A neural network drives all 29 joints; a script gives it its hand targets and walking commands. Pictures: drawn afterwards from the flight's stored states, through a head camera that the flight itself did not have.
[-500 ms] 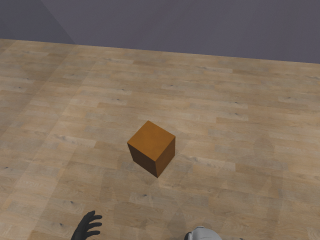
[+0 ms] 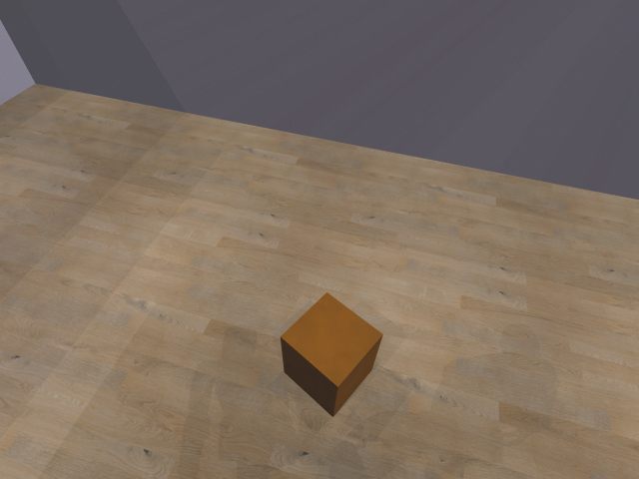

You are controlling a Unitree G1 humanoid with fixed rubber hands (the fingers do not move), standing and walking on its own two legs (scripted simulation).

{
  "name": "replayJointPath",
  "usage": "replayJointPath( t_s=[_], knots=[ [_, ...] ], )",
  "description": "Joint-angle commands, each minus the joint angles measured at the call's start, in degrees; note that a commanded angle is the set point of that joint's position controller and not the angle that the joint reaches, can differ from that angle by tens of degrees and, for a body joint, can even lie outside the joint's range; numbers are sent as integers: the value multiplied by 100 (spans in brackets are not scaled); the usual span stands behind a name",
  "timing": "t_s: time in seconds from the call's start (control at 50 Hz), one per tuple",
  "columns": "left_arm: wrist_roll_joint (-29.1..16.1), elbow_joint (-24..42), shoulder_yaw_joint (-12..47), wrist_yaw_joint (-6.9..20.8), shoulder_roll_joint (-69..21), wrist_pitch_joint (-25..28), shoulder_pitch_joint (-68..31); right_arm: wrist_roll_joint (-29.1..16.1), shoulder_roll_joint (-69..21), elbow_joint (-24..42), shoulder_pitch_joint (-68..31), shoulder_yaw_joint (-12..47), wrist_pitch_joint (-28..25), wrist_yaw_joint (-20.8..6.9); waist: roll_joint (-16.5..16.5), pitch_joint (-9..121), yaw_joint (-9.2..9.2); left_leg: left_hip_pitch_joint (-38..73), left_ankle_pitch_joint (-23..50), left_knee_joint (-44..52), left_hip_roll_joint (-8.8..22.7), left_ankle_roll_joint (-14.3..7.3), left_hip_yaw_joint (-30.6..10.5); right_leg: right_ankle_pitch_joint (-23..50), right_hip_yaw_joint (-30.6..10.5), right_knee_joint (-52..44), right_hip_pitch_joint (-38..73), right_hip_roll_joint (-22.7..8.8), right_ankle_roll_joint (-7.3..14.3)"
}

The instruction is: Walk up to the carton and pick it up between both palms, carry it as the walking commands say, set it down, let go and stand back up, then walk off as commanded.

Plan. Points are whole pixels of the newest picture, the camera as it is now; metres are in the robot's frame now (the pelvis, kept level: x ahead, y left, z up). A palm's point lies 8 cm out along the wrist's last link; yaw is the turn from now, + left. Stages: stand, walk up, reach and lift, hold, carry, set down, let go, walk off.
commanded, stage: walk up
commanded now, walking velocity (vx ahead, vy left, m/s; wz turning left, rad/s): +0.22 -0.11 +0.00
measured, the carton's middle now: (330, 354) +0.57 +0.00 -0.64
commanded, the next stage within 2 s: none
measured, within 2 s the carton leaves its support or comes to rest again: neither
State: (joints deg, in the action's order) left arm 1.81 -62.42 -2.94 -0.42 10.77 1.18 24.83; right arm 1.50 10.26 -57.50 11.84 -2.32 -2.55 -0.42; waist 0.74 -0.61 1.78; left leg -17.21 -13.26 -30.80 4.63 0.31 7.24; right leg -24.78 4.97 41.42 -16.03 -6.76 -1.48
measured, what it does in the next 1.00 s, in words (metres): steps on the spot: right foot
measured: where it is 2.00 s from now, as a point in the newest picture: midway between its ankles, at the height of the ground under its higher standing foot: outside the picture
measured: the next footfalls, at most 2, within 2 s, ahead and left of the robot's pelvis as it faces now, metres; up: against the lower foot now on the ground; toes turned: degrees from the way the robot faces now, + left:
right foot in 0.32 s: +0.10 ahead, -0.12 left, +0.00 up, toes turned -4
left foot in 1.12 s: +0.13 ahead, +0.21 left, +0.00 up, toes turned -10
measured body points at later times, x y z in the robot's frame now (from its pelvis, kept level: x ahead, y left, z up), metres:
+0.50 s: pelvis +0.05 -0.02 +0.01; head +0.05 -0.03 +0.46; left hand +0.09 +0.21 -0.14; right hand +0.05 -0.24 -0.16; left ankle +0.03 +0.11 -0.73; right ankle +0.06 -0.11 -0.73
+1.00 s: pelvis +0.04 +0.03 +0.01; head +0.07 +0.02 +0.46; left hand +0.04 +0.32 -0.13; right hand +0.11 -0.25 -0.13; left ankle +0.04 +0.17 -0.68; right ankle +0.06 -0.11 -0.73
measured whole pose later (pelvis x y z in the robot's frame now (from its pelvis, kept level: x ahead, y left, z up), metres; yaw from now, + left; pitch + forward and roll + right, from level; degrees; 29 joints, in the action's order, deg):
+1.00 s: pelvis +0.04 +0.03 +0.01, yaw -8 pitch +4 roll +1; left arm 2.2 -61.8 -6.4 -3.0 14.5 -1.7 19.6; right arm 3.6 14.0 -51.5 9.4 -4.4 1.8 -0.1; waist 0.1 0.0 2.4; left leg -26.2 -21.8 -50.9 1.5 3.0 0.2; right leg -8.9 -5.0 23.8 -19.1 -1.0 -0.8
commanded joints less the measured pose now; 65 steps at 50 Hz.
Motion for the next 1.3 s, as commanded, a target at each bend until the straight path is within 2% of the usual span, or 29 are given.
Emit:
replayJointPath(
  t_s=[0.0,0.04,0.06,0.08,0.12,0.18,0.22,0.26,0.28,0.32,0.38,0.46,0.68,0.7,0.74,0.78,0.84,0.88,0.9,0.96,1.04,1.06,1.08,1.1,1.12,1.14,1.18,1.22,1.28],
  knots=[
    [15,333,-102,29,422,-88,-111,-32,1181,-103,1195,-181,-45,90,-629,-648,-434,724,-772,2264,2398,-536,-2913,140,-477,2044,-2133,-14,8],
    [-45,195,-99,70,202,-122,183,-18,774,56,538,-82,-92,95,-996,-482,-98,528,1136,2008,1630,-259,-1579,781,-497,1752,-1447,-128,-79],
    [-96,225,-142,17,292,-202,147,-65,533,230,142,17,-153,158,-1189,-495,78,381,4291,1413,1396,-317,-925,770,-435,1692,-1010,14,-159],
    [-185,207,-77,-3,109,-236,202,-115,382,75,211,76,-200,184,-1538,-133,238,315,5738,1094,999,-396,-307,746,-341,1450,-428,221,-144],
    [-207,193,-20,-27,69,-261,-21,-122,388,-174,551,118,-198,229,-1691,143,165,731,5438,1059,701,-553,1,875,-36,739,-228,543,-117],
    [-183,261,5,-140,124,-367,-579,-62,540,-248,762,104,-107,260,-1389,122,-78,1064,4767,973,933,-799,-329,661,-10,10,-257,629,-74],
    [-192,308,19,-172,140,-380,-748,-66,582,-289,784,75,-20,290,-1286,145,-125,1019,3730,976,1089,-919,-624,580,-80,-511,-43,560,21],
    [-159,273,34,-178,169,-335,-694,-95,633,-274,661,33,90,299,-981,86,-22,640,2095,959,1066,-753,-778,1463,-121,-1707,618,449,144],
    [-103,253,9,-183,349,-255,-628,-109,534,-255,683,52,127,282,-670,65,-17,300,1232,957,930,-491,-824,2157,-375,-2174,1126,188,139],
    [-67,300,8,-189,756,-101,-859,-178,-21,-223,1049,151,217,247,842,-2,-433,314,-236,822,189,2,-341,3159,-1259,-2401,790,-783,493],
    [-162,208,149,-131,269,-85,-1030,-95,266,-463,878,76,283,237,626,-378,-267,955,266,1092,188,-70,-422,1790,-1049,-2763,202,-302,410],
    [-207,111,133,-163,331,-6,-832,-108,265,-607,861,93,203,211,288,-169,-227,988,497,1258,318,-24,-458,2285,-798,-2593,630,-97,402],
    [-159,-48,184,-148,236,29,-622,-87,185,-835,875,121,219,251,-73,-333,-200,1009,387,1342,349,29,-408,1891,-736,-2624,477,-5,423],
    [-139,92,195,-168,213,20,-724,-29,209,-816,976,15,291,277,-267,-431,-200,865,270,1357,357,88,-379,1710,-893,-2626,343,-76,347],
    [-64,446,-105,-96,1042,-60,-761,-49,805,-390,655,-286,363,433,607,-333,88,339,-794,-231,85,316,69,1959,-2113,-2412,-86,-659,712],
    [-30,445,-262,-110,1173,-136,-478,-53,384,-106,516,-201,351,398,1049,-215,200,-662,-1649,-1438,-192,362,-192,2231,-2725,-2488,305,-1010,1182],
    [128,535,-343,-149,1108,-115,-653,-46,266,265,177,-228,271,366,466,143,57,-975,-1538,-2404,-151,226,-841,2434,-2683,-2429,274,-1105,1252],
    [74,-9,-519,-330,1351,-245,442,294,582,492,-98,-290,421,174,-363,313,222,-1816,-1062,-2777,-55,157,-999,-435,-3580,-2904,919,-1579,1222],
    [36,47,-532,-361,1416,-302,337,346,526,687,-251,-275,439,77,-93,182,141,-1981,-800,-2769,-2,181,-1135,-879,-3659,-3011,696,-1490,1144],
    [31,161,-557,-292,1357,-271,-195,215,501,1012,-206,-184,381,-56,730,84,25,-1528,-811,-1807,-20,290,-1059,-335,-2952,-3003,150,-1029,911],
    [65,360,-685,-290,1687,-340,-705,82,589,1160,259,-179,400,-49,1200,-20,-219,441,-822,-43,-394,224,-589,-214,-2398,-2977,-1049,-585,655],
    [44,523,-681,-302,1711,-362,-1025,65,639,1025,684,-204,401,-20,999,-5,-508,1335,-254,733,-469,99,-333,-483,-2081,-2746,-1664,-319,475],
    [45,690,-613,-297,1506,-338,-1207,84,888,833,1179,-296,392,13,493,33,-825,2386,-520,1251,-523,13,-61,-815,-1511,-2087,-2512,193,140],
    [65,838,-469,-281,998,-298,-1054,112,1401,807,1524,-413,373,18,-1158,207,-904,2680,-2103,2121,793,-162,-1513,-1234,-733,-24,-3033,796,6],
    [-13,961,-319,-326,468,-313,-1184,134,1778,1225,892,-401,359,-5,-1887,189,-765,1692,-3126,2565,2040,-555,-2728,-1407,-200,1239,-3331,1040,-92],
    [-74,1074,-338,-327,770,-334,-1623,192,1488,1232,585,-279,347,-13,-1448,-67,-713,772,-2965,2671,1829,-757,-2572,-1019,-557,1844,-2997,449,84],
    [-50,841,-588,-155,1078,-343,-1022,193,890,1341,97,-105,272,11,-592,-111,-160,368,-1520,2271,1119,-712,-1474,-129,-473,2633,-2400,409,184],
    [-28,707,-548,-8,943,-378,-601,225,679,1431,-118,-63,226,108,-511,-108,64,402,-519,1967,724,-663,-717,236,-230,2596,-2137,373,127],
    [-11,938,-372,46,710,-426,-1145,236,596,1307,277,-35,230,132,-808,-269,-141,809,25,1873,869,-865,-598,232,-91,1862,-2133,350,141]
  ],
)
